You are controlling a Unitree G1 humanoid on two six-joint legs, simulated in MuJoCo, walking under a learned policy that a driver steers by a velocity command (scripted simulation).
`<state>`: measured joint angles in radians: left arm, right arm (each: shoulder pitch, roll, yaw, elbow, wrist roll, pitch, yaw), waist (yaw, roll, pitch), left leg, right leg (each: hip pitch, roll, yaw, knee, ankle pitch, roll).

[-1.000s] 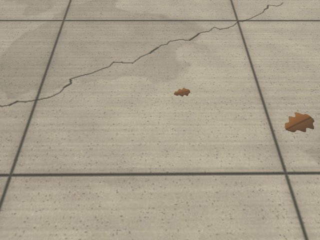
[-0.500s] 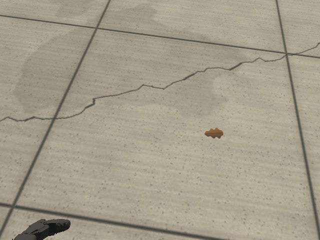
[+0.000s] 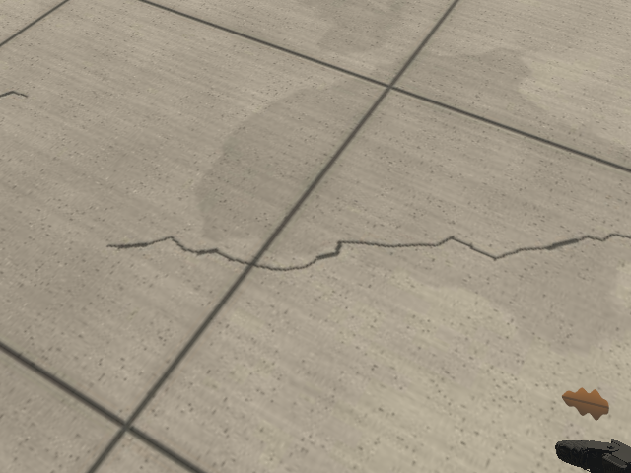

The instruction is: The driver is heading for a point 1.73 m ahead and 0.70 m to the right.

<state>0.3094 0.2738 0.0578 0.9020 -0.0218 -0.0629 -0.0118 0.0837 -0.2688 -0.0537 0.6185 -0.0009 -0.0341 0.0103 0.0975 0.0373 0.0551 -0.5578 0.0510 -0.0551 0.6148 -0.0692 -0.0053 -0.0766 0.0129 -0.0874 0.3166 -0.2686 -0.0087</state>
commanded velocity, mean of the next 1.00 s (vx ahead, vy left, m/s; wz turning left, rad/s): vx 0.05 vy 0.00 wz -0.46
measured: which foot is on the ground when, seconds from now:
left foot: up 0.00-0.02, down 0.04-0.44, up 0.46-0.90, down 0.92-1.00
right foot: down 0.00-0.06, up 0.08-0.42, down 0.44-0.92, up 0.94-1.00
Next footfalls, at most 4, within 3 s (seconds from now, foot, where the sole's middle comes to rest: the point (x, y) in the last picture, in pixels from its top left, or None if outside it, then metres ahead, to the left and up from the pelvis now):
0.04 left None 0.18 0.13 -0.78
0.44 right None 0.09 -0.12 -0.78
0.92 left None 0.20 0.08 -0.78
1.26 right None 0.03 -0.13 -0.78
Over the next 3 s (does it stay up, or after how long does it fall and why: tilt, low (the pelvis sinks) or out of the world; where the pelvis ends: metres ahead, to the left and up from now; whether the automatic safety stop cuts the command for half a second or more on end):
stays up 0.20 -0.06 0.00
